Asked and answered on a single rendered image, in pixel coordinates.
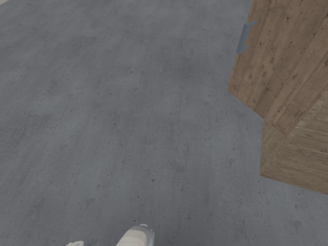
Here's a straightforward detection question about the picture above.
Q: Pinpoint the cupboard door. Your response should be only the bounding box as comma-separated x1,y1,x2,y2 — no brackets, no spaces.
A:
227,0,328,137

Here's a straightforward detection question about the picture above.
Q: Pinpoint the handle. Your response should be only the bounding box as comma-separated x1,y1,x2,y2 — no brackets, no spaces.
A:
236,21,257,54

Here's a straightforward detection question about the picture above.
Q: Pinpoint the left robot thigh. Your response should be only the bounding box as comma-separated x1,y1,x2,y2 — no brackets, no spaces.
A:
116,225,154,246

